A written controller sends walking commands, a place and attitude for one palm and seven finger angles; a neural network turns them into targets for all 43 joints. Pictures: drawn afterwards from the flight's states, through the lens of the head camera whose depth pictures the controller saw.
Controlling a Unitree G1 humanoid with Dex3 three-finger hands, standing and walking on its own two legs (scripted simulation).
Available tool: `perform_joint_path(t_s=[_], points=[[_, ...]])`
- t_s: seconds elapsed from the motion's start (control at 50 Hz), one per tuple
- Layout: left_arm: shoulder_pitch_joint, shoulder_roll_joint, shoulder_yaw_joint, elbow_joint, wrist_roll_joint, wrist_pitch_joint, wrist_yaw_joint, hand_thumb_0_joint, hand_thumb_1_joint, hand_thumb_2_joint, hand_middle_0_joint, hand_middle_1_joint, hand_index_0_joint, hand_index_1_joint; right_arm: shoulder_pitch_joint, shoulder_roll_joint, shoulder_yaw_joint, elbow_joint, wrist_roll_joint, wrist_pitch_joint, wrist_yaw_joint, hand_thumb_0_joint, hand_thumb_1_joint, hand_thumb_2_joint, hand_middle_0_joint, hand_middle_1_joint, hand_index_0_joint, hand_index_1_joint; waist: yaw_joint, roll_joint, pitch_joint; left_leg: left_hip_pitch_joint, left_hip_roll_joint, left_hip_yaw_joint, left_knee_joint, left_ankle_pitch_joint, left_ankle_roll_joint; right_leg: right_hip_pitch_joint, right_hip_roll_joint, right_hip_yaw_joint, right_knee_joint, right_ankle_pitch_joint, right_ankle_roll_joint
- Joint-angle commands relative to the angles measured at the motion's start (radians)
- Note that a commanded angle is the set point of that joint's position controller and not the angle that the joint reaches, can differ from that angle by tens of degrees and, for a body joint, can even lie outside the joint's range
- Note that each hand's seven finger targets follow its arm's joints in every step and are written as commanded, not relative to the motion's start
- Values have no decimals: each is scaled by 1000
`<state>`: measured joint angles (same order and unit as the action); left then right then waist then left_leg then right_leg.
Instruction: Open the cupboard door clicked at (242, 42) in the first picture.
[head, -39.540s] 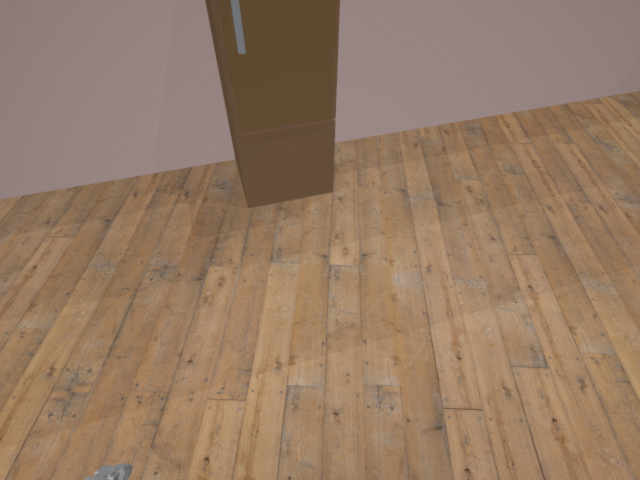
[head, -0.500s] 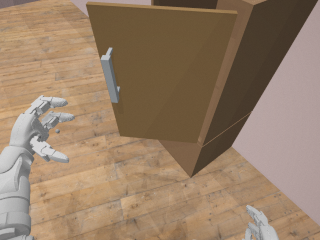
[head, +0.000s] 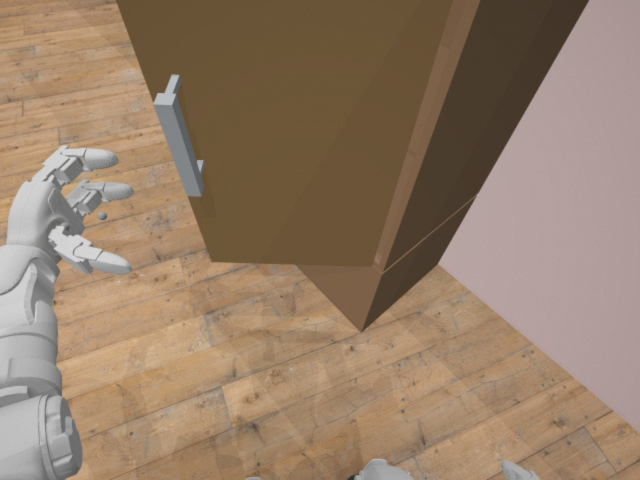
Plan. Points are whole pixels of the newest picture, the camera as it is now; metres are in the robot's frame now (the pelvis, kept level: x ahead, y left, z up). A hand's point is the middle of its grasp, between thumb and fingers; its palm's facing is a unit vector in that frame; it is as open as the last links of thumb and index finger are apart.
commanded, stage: move the hooked fingers beside the handle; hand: left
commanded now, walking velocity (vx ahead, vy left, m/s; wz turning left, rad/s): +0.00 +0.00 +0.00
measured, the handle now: (185, 140) +0.55 +0.20 +0.08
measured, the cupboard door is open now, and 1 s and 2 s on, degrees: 48 48 48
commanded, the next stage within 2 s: slide the fingers in behind the handle in 1.60 s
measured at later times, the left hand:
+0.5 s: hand (113, 179) +0.46 +0.27 +0.09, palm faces -0.04 -1.00 +0.01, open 14.0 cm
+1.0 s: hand (128, 156) +0.51 +0.26 +0.09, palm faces -0.04 -1.00 -0.01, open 14.0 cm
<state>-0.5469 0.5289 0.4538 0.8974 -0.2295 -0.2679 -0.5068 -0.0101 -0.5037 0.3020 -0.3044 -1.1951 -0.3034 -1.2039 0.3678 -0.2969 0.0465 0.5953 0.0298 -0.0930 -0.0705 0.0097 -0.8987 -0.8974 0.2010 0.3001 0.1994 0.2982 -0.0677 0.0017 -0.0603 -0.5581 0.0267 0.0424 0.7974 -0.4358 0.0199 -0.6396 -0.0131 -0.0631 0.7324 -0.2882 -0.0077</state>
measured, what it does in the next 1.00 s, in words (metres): stands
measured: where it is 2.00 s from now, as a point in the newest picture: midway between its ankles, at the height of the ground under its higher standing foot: outside the picture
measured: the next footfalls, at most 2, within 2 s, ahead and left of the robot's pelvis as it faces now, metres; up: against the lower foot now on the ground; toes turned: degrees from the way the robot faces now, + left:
none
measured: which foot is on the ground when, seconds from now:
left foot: down 0.00-1.00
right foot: down 0.00-1.00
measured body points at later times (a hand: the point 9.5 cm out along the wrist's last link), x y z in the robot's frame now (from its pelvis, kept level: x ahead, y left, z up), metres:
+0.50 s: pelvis +0.00 +0.01 -0.01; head +0.10 +0.03 +0.43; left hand +0.46 +0.32 +0.09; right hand +0.04 -0.27 -0.11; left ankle -0.03 +0.10 -0.71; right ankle +0.04 -0.12 -0.71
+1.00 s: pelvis +0.01 +0.01 -0.01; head +0.13 +0.04 +0.42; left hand +0.50 +0.32 +0.09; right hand -0.01 -0.26 -0.11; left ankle -0.03 +0.10 -0.71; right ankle +0.04 -0.12 -0.71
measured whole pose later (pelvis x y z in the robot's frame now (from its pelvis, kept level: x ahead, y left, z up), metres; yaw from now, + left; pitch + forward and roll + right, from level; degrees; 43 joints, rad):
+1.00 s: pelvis +0.01 +0.01 -0.01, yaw -2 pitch +19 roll -3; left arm -0.90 0.72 0.51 1.21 -0.11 -0.31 -0.49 -0.01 -0.50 0.30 -0.30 -1.19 -0.30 -1.20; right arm 0.45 -0.30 0.05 0.57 0.00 0.08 -0.03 0.00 -0.90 -0.90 0.20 0.30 0.20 0.30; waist -0.18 0.01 -0.07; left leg -0.76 0.05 0.05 0.90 -0.48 0.04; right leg -0.82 0.01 -0.06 0.78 -0.29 0.01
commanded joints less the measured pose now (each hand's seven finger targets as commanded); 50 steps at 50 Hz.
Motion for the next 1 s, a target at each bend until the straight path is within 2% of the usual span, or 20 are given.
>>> perform_joint_path(t_s=[0.0, 0.08, 0.12, 0.18, 0.26, 0.3, 0.32, 0.36, 0.38, 0.44, 0.46, 0.5, 0.52, 0.56, 0.74, 0.78, 0.82, 0.86, 0.92, 0.98], points=[[-390, 339, 71, -152, -20, -71, -2, 0, -500, 300, -300, -1200, -300, -1200, 61, -164, -63, -98, 5, -20, -10, 0, -900, -900, 200, 300, 200, 300, 6, 71, -343, 28, -21, -46, -115, 351, -5, 275, 23, 43, -32, 271, -18], [-427, 378, 88, -103, -13, -77, -19, 0, -500, 300, -300, -1200, -300, -1200, 84, -172, -67, -95, 4, 2, -8, 0, -900, -900, 200, 300, 200, 300, 3, 68, -372, 18, -22, -44, -99, 374, -1, 283, 25, 48, -23, 301, -19], [-486, 363, 63, -91, -6, -84, -21, 0, -500, 300, -300, -1200, -300, -1200, 89, -170, -67, -86, 3, 10, -8, 0, -900, -900, 200, 300, 200, 300, -19, 87, -370, 25, -20, -42, -89, 367, -1, 248, 26, 48, -22, 290, -16], [-508, 353, 51, -62, -9, -90, -30, 0, -500, 300, -300, -1200, -300, -1200, 104, -171, -69, -81, 1, 25, -5, 0, -900, -900, 200, 300, 200, 300, -25, 90, -386, 45, -16, -49, -78, 401, -3, 226, 32, 42, -15, 299, -17], [-581, 404, 72, -40, 6, -91, -28, 0, -500, 300, -300, -1200, -300, -1200, 122, -177, -68, -68, -4, 45, -6, 0, -900, -900, 200, 300, 200, 300, -32, 112, -407, 43, -13, -58, -66, 422, -6, 210, 32, 41, -3, 304, -18], [-593, 362, 30, -25, 16, -88, -26, 0, -500, 300, -300, -1200, -300, -1200, 122, -172, -66, -69, -4, 51, -3, 0, -900, -900, 200, 300, 200, 300, -44, 147, -388, 55, -11, -59, -64, 421, -9, 166, 32, 35, -6, 282, -17], [-613, 377, 39, -19, 20, -88, -18, 0, -500, 300, -300, -1200, -300, -1200, 131, -176, -68, -62, -7, 56, -2, 0, -900, -900, 200, 300, 200, 300, -50, 115, -389, 54, -8, -66, -62, 421, -9, 156, 33, 30, -5, 272, -16], [-657, 406, 55, -48, 23, -99, -12, 0, -500, 300, -300, -1200, -300, -1200, 143, -178, -70, -62, -10, 65, -2, 0, -900, -900, 200, 300, 200, 300, -45, 155, -445, 93, -5, -74, -53, 479, -16, 158, 35, 31, 7, 290, -18], [-634, 381, 45, -27, 22, -97, -8, 0, -500, 300, -300, -1200, -300, -1200, 145, -175, -69, -63, -11, 67, 2, 0, -900, -900, 200, 300, 200, 300, -44, 151, -456, 108, -4, -76, -51, 500, -19, 151, 38, 27, 7, 292, -17], [-658, 402, 57, 8, 28, -97, 2, 0, -500, 300, -300, -1200, -300, -1200, 154, -179, -67, -58, -14, 82, 5, 0, -900, -900, 200, 300, 200, 300, -57, 129, -419, 74, -1, -78, -45, 500, -19, 142, 41, 22, 12, 295, -20], [-654, 442, 88, 7, 37, -97, 6, 0, -500, 300, -300, -1200, -300, -1200, 163, -181, -69, -59, -15, 88, 6, 0, -900, -900, 200, 300, 200, 300, -41, 142, -452, 77, -1, -76, -44, 510, -19, 157, 40, 27, 14, 303, -17], [-636, 392, 48, 31, 43, -90, 7, 0, -500, 300, -300, -1200, -300, -1200, 161, -175, -67, -64, -16, 95, 12, 0, -900, -900, 200, 300, 200, 300, -51, 145, -428, 65, -1, -69, -43, 500, -17, 143, 39, 27, 10, 302, -15], [-644, 420, 68, 49, 48, -88, 12, 0, -500, 300, -300, -1200, -300, -1200, 167, -181, -66, -64, -17, 99, 11, 0, -900, -900, 200, 300, 200, 300, -55, 106, -411, 33, 0, -69, -44, 461, -12, 148, 40, 27, 9, 290, -14], [-694, 453, 75, 42, 56, -95, 14, 0, -500, 300, -300, -1200, -300, -1200, 171, -183, -63, -65, -17, 108, 10, 0, -900, -900, 200, 300, 200, 300, -59, 143, -422, 41, -1, -73, -44, 470, -14, 142, 42, 28, 14, 288, -17], [-798, 419, 33, 105, 69, -100, 19, 0, -500, 300, -300, -1200, -300, -1200, 215, -187, -61, -42, -26, 128, 11, 0, -900, -900, 200, 300, 200, 300, -106, 162, -429, 70, 7, -89, -20, 493, -18, 70, 48, 21, 16, 265, -18], [-809, 466, 61, 125, 80, -92, 22, 0, -500, 300, -300, -1200, -300, -1200, 225, -193, -60, -36, -28, 136, 11, 0, -900, -900, 200, 300, 200, 300, -105, 146, -449, 52, 8, -89, -13, 486, -17, 80, 48, 26, 18, 275, -14], [-774, 460, 52, 155, 92, -83, 25, 0, -500, 300, -300, -1200, -300, -1200, 225, -191, -56, -46, -28, 141, 15, 0, -900, -900, 200, 300, 200, 300, -101, 129, -431, 4, 3, -80, -17, 441, -9, 95, 47, 26, 19, 269, -15], [-766, 520, 93, 134, 96, -89, 25, 0, -500, 300, -300, -1200, -300, -1200, 233, -195, -56, -55, -30, 149, 16, 0, -900, -900, 200, 300, 200, 300, -84, 158, -460, 7, 3, -78, -12, 470, -12, 116, 48, 30, 30, 294, -18], [-722, 509, 99, 85, 92, -100, 24, 0, -500, 300, -300, -1200, -300, -1200, 229, -188, -61, -77, -32, 158, 24, 0, -900, -900, 200, 300, 200, 300, -68, 185, -507, 31, 3, -70, -5, 512, -13, 137, 49, 31, 33, 327, -17], [-720, 497, 98, 98, 79, -97, 18, 0, -500, 300, -300, -1200, -300, -1200, 228, -190, -62, -80, -29, 167, 27, 0, -900, -900, 200, 300, 200, 300, -78, 153, -471, 15, 5, -71, -5, 492, -9, 123, 54, 27, 31, 315, -16]])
